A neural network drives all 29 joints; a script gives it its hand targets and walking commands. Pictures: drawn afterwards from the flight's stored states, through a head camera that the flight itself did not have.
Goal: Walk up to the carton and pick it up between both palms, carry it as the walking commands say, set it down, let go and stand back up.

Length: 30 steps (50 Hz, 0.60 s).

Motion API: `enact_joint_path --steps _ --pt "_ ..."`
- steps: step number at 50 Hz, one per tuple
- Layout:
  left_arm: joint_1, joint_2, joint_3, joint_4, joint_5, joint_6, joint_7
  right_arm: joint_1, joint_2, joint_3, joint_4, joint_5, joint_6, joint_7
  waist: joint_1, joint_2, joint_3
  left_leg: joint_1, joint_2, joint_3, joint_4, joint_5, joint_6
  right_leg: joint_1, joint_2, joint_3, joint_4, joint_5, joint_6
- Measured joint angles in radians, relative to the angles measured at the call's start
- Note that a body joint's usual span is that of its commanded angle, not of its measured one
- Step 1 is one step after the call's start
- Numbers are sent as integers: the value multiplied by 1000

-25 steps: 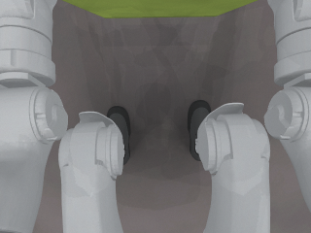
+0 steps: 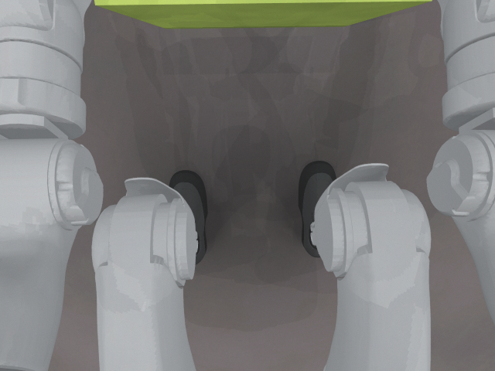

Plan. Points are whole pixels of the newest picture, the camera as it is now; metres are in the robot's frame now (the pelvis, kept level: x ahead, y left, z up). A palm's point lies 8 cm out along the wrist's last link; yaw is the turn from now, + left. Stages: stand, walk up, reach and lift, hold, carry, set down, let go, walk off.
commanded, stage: set down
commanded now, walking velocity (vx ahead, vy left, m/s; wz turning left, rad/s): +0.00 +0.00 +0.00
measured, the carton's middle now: out of the picture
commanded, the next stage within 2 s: let go in 1.18 s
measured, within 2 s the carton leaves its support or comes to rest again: neither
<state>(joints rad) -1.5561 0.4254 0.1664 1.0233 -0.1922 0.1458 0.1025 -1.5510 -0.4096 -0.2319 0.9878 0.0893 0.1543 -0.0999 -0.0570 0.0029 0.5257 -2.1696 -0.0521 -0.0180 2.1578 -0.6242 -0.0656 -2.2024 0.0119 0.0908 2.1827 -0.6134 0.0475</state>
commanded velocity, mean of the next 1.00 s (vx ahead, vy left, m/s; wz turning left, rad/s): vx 0.00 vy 0.00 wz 0.00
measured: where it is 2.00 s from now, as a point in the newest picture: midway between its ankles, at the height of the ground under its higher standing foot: (251, 228)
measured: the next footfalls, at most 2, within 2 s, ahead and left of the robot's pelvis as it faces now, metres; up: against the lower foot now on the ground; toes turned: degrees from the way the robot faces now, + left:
none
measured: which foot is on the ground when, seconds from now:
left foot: down 0.00-1.00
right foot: down 0.00-1.00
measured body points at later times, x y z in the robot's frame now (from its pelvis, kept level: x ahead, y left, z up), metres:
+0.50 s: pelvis -0.01 +0.01 +0.05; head +0.38 -0.01 +0.27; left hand +0.62 +0.15 -0.09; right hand +0.57 -0.26 -0.08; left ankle +0.10 +0.13 -0.35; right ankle +0.10 -0.13 -0.35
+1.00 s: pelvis -0.02 +0.01 +0.17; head +0.35 -0.02 +0.42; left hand +0.61 +0.15 +0.08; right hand +0.56 -0.27 +0.08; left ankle +0.10 +0.14 -0.35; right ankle +0.10 -0.13 -0.35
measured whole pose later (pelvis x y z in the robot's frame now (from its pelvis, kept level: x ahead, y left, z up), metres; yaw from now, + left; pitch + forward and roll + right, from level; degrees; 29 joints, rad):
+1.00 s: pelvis -0.02 +0.01 +0.17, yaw -4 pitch +29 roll +0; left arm -1.58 0.48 0.17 0.76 -0.16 0.51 0.09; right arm -1.55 -0.52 -0.20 0.73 0.15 0.49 -0.01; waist -0.04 0.01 0.52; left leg -1.62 -0.04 -0.05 1.57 -0.47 -0.04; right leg -1.64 0.02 0.07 1.56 -0.44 0.05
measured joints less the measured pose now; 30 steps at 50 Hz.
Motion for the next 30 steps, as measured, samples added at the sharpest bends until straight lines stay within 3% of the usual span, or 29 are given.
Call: enact_joint_path --steps 6,13,23,26,30 --pt "36 17 -43 -136 -53 70 31 38 -12 24 -95 39 56 -26 0 -9 2 32 0 0 0 13 4 35 0 0 -3 12 4" --pt "-11 29 -55 -144 -56 165 47 15 -44 33 -106 40 136 -30 0 -7 -1 110 0 -5 -2 9 18 127 -1 -6 -20 8 15" --pt "-65 36 -55 -147 2 211 47 -16 -79 34 -109 40 175 43 3 -5 -2 167 6 -12 -87 9 36 198 -4 -18 -125 12 22" --pt "-14 36 -54 -213 -2 248 47 20 -79 34 -175 40 209 44 7 2 1 196 6 -14 -127 6 36 227 -4 -19 -168 11 22" --pt "92 36 -44 -382 -24 305 50 91 -82 33 -320 44 258 36 12 7 3 256 6 -16 -191 6 36 283 -3 -19 -233 13 17"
